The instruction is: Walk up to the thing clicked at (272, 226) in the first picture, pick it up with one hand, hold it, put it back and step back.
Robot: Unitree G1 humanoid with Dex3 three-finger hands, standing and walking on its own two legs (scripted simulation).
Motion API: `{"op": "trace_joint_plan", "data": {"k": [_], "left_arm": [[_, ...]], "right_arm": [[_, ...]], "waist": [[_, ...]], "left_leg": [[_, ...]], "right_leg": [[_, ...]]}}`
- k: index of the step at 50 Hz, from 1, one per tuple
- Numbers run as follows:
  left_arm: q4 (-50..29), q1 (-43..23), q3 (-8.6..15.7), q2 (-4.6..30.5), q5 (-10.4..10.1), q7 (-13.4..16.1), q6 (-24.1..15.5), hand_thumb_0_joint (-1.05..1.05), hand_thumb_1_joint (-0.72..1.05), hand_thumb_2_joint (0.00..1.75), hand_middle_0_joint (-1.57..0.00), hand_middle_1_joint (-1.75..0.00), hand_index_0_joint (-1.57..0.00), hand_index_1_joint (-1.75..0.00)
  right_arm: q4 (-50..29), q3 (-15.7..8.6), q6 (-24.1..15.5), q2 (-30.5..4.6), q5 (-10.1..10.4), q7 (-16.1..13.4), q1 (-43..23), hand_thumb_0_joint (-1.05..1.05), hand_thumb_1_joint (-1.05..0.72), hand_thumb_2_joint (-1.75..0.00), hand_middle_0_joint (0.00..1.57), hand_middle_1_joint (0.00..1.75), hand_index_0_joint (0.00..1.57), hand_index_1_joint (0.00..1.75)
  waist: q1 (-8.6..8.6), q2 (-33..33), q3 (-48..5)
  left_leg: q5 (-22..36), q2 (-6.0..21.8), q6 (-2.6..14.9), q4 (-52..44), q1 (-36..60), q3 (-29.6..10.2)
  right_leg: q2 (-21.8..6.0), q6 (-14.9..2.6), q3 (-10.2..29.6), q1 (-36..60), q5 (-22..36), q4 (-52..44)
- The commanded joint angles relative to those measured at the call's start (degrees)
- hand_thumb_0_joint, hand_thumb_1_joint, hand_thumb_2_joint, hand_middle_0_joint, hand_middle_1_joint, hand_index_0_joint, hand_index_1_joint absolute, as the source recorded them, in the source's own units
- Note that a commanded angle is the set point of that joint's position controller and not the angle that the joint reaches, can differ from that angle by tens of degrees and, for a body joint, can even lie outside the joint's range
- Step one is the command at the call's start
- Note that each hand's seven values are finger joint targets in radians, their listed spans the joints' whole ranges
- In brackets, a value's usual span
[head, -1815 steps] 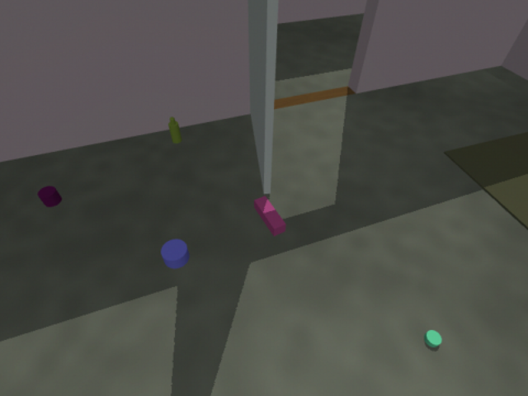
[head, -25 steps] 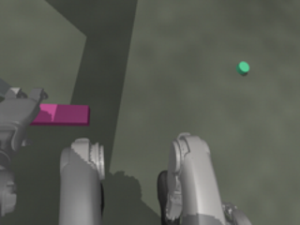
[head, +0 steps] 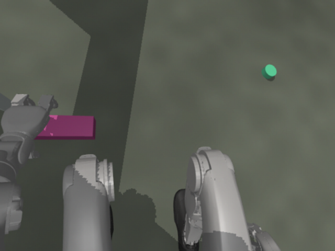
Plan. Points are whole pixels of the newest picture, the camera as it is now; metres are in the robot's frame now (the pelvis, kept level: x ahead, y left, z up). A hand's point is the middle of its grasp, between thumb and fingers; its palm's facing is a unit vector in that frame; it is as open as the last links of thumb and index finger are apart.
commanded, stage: approach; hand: left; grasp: from above
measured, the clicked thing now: (59, 127) +0.43 +0.27 -0.29
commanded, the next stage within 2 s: close in in 1.12 s
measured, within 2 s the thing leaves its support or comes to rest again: neither
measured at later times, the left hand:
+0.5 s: hand (38, 133) +0.39 +0.29 -0.18, palm faces -0.53 -0.07 -0.84, open 14.0 cm
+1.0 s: hand (42, 117) +0.43 +0.28 -0.18, palm faces -0.50 -0.05 -0.86, open 13.8 cm
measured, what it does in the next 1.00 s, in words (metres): stands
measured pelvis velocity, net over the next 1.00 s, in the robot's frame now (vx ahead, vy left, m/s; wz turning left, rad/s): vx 0.00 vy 0.00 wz -0.02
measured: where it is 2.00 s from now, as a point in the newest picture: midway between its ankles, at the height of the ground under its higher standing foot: (145, 241)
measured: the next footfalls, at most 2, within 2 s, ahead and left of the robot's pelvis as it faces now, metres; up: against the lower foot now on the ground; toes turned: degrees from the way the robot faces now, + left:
none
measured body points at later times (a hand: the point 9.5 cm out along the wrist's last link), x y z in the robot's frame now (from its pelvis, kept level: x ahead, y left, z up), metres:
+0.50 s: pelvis +0.00 +0.00 +0.01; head +0.23 +0.05 +0.39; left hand +0.42 +0.29 -0.13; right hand +0.05 -0.28 -0.11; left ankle +0.07 +0.13 -0.28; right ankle +0.09 -0.13 -0.28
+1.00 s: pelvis +0.00 +0.00 +0.00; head +0.23 +0.06 +0.38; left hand +0.45 +0.28 -0.13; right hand +0.06 -0.28 -0.11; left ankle +0.07 +0.13 -0.28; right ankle +0.09 -0.13 -0.28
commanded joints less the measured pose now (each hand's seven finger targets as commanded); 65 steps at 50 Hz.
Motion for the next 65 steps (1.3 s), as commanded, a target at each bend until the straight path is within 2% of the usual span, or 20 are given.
{"op": "trace_joint_plan", "data": {"k": [1,6,11,18,24,25,33,34,36,38,43,46,48,50,52,54,57,61,62,65], "left_arm": [[-10.0,-21.3,2.1,12.6,-0.5,5.1,1.0,0.0,-0.53,1.0,-0.06,-1.05,-0.07,-1.03],[-5.4,-21.2,3.2,13.4,-0.4,5.3,7.0,0.0,-0.55,1.0,-0.06,-1.04,-0.07,-1.03],[-0.5,-16.9,1.7,12.2,-2.8,0.1,10.4,0.0,-0.55,1.01,-0.06,-1.03,-0.06,-1.03],[-2.3,-9.1,3.8,14.4,-6.6,-6.9,5.5,0.0,-0.55,1.01,-0.07,-1.05,-0.07,-1.04],[-18.5,-15.1,2.1,12.0,-5.5,-3.6,-2.9,0.0,-0.53,0.98,-0.07,-1.05,-0.08,-1.03],[-18.2,-13.3,3.1,12.4,-5.3,-2.0,-3.3,0.0,-0.54,0.99,-0.07,-1.03,-0.08,-1.02],[-5.9,-25.4,-0.5,10.6,1.1,6.6,1.4,0.0,-0.51,1.05,-0.08,-1.08,-0.08,-1.07],[-4.6,-27.1,0.7,12.7,1.6,7.0,2.5,0.0,-0.51,1.08,-0.09,-1.08,-0.09,-1.08],[-1.7,-28.0,0.4,13.4,1.2,6.7,4.7,0.0,-0.51,1.05,-0.08,-1.09,-0.09,-1.08],[3.5,-28.2,-0.6,12.7,0.8,5.1,6.5,0.0,-0.53,1.05,-0.07,-1.08,-0.08,-1.07],[7.9,-20.9,-1.4,12.7,-2.2,-0.5,8.8,0.0,-0.52,1.04,-0.07,-1.07,-0.08,-1.06],[4.2,-13.7,3.9,17.5,-3.3,-3.2,8.0,0.0,-0.52,1.04,-0.08,-1.07,-0.08,-1.07],[-1.0,-14.2,1.8,13.2,-4.4,-4.7,6.6,0.0,-0.51,1.01,-0.09,-1.05,-0.1,-1.04],[-9.6,-16.0,3.4,16.0,-5.2,-4.9,4.3,0.0,-0.51,1.01,-0.1,-1.03,-0.1,-1.03],[-20.5,-11.0,5.0,16.1,-6.0,-4.5,2.6,0.0,-0.5,1.01,-0.11,-1.02,-0.11,-1.02],[-21.6,-6.9,5.4,14.7,-5.9,-3.7,2.1,0.0,-0.5,1.02,-0.11,-1.01,-0.11,-1.02],[-26.6,-13.5,6.8,17.7,-4.3,-2.0,1.1,0.0,-0.55,1.03,-0.08,-0.99,-0.07,-1.0],[-11.6,-18.3,0.9,11.4,-2.6,-0.6,1.3,0.0,-0.5,1.13,-0.11,-1.06,-0.1,-1.07],[-9.1,-19.0,1.5,12.2,-2.5,-0.3,1.1,0.0,-0.51,1.05,-0.08,-1.04,-0.09,-1.03],[0.2,-17.0,-2.4,7.0,-3.1,-1.0,1.3,0.0,-0.5,0.99,-0.08,-1.05,-0.09,-1.03]], "right_arm": [[-0.9,-4.2,-0.7,-14.3,0.5,-0.6,11.1,0.0,-0.91,-0.9,0.2,0.3,0.2,0.3],[-2.0,-3.4,-0.4,-14.0,1.1,-0.5,11.1,0.0,-0.91,-0.9,0.2,0.3,0.2,0.3],[-2.4,-2.2,-0.3,-13.8,1.4,-0.5,11.4,0.0,-0.91,-0.9,0.2,0.3,0.2,0.3],[-4.9,-2.2,0.8,-13.9,1.6,-0.2,11.5,0.0,-0.91,-0.9,0.2,0.3,0.2,0.3],[-3.9,-3.6,1.3,-13.7,2.0,-0.4,12.2,0.0,-0.91,-0.9,0.2,0.3,0.2,0.3],[-3.7,-4.0,1.4,-13.8,2.3,-0.6,11.9,0.0,-0.91,-0.9,0.2,0.3,0.2,0.3],[-0.5,-3.6,0.0,-14.5,0.8,-1.3,11.5,0.0,-0.91,-0.9,0.2,0.3,0.2,0.3],[-0.3,-3.0,-0.3,-14.9,0.7,-1.4,11.9,0.0,-0.91,-0.9,0.2,0.3,0.2,0.3],[0.0,-2.4,-0.9,-15.0,0.4,-1.4,11.3,0.0,-0.91,-0.9,0.2,0.3,0.2,0.3],[-0.3,-1.4,-1.6,-15.2,0.2,-1.1,11.3,0.0,-0.91,-0.9,0.2,0.3,0.2,0.3],[-1.7,0.1,-2.0,-14.8,0.0,-0.6,10.1,0.0,-0.91,-0.9,0.2,0.3,0.2,0.3],[-2.5,-1.0,-0.9,-15.1,0.1,-0.3,11.6,0.0,-0.91,-0.9,0.2,0.3,0.2,0.3],[-4.0,-1.2,-0.5,-14.5,0.3,0.3,11.8,0.0,-0.91,-0.9,0.2,0.3,0.2,0.3],[-4.5,-1.9,0.0,-14.8,0.6,0.5,12.4,0.0,-0.91,-0.9,0.2,0.3,0.2,0.3],[-5.7,-3.5,0.4,-14.6,1.8,0.6,12.1,0.0,-0.91,-0.9,0.2,0.3,0.2,0.3],[-6.0,-4.5,1.2,-14.7,2.6,0.6,12.1,0.0,-0.91,-0.9,0.2,0.3,0.2,0.3],[-5.9,-5.7,2.0,-14.3,3.5,-0.2,12.6,0.0,-0.91,-0.9,0.2,0.3,0.2,0.3],[-3.4,-3.8,1.5,-13.5,2.9,-0.7,13.7,0.0,-0.9,-0.9,0.2,0.3,0.2,0.3],[-3.3,-3.5,1.1,-14.0,2.6,-0.8,13.7,0.0,-0.9,-0.9,0.2,0.3,0.2,0.3],[-1.9,-2.4,-0.3,-13.6,2.0,-0.9,12.9,0.0,-0.9,-0.9,0.2,0.3,0.2,0.3]], "waist": [[-2.38,17.9,-39.6],[-2.25,19.2,-39.4],[-1.64,13.3,-36.9],[-0.4,6.6,-35.4],[-0.6,15.9,-40.5],[0.2,16.3,-40.2],[-4.3,14.9,-32.9],[-4.49,15.5,-33.6],[-4.05,17.0,-34.2],[-5.72,16.1,-32.4],[-4.25,14.5,-33.1],[-1.54,14.2,-36.7],[-2.2,14.9,-36.5],[-1.68,16.8,-40.0],[1.81,20.5,-46.4],[1.77,18.3,-44.0],[1.43,19.5,-44.6],[-3.27,10.6,-33.6],[-4.04,8.7,-31.6],[-3.97,7.1,-28.8]], "left_leg": [[10.2,-0.9,3.17,-15.6,32.7,6.0],[10.8,-0.9,3.2,-16.2,32.1,6.8],[10.7,-1.5,4.26,-15.6,27.5,7.2],[10.4,-1.7,4.85,-14.2,20.8,7.4],[10.5,-1.0,2.99,-14.3,30.0,5.8],[10.7,-1.0,2.8,-14.3,30.2,6.0],[4.0,-1.1,3.13,-15.6,27.8,6.0],[4.3,-1.3,3.29,-16.0,28.3,6.0],[4.3,-1.3,3.37,-16.1,28.8,6.3],[4.5,-1.4,3.66,-15.6,28.2,6.2],[7.6,-2.0,4.0,-14.7,25.9,6.5],[12.6,-2.0,3.76,-14.9,25.9,6.9],[13.1,-1.7,3.54,-14.7,27.1,6.7],[13.6,-1.5,3.3,-14.1,28.9,6.6],[16.0,-1.4,2.65,-15.5,33.5,6.8],[14.7,-1.3,2.4,-16.5,33.0,6.7],[12.8,-0.9,2.67,-16.3,33.2,6.9],[7.0,-1.2,3.96,-15.0,24.7,6.4],[5.7,-1.3,4.09,-14.8,23.1,5.9],[2.8,-2.0,4.1,-15.4,22.0,6.1]], "right_leg": [[2.0,-3.43,-6.5,14.9,11.1,-13.2],[1.9,-3.79,-6.2,15.1,12.6,-13.6],[2.1,-3.71,-5.7,18.7,13.8,-15.2],[2.4,-2.84,-5.0,26.5,13.9,-16.3],[2.9,-4.36,-5.1,20.5,12.2,-15.2],[2.7,-4.36,-5.0,19.7,12.1,-15.0],[2.3,-3.87,-6.6,10.8,5.2,-15.2],[2.0,-3.54,-6.8,11.5,5.7,-14.9],[1.9,-3.45,-6.7,11.2,6.0,-14.8],[1.7,-3.2,-7.0,11.1,7.1,-14.3],[2.2,-3.5,-6.8,15.6,10.6,-14.2],[2.3,-3.62,-6.4,21.7,15.4,-13.3],[2.4,-3.75,-6.6,20.9,16.0,-13.3],[2.4,-3.86,-6.5,22.3,16.5,-13.5],[2.3,-4.24,-6.0,24.5,17.9,-13.3],[2.3,-4.6,-5.9,22.6,15.9,-14.3],[2.1,-4.69,-4.8,20.6,14.1,-15.3],[2.5,-4.1,-5.1,16.3,9.4,-17.7],[2.3,-4.03,-5.5,15.6,7.8,-17.5],[2.3,-3.83,-5.8,15.0,4.2,-18.2]]}}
